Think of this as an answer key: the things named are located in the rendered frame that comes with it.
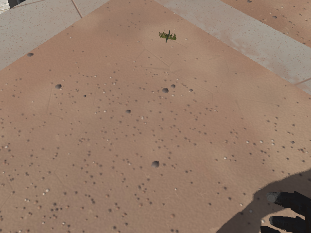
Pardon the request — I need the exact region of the robot right hand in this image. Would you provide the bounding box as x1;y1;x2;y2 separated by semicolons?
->
259;191;311;233

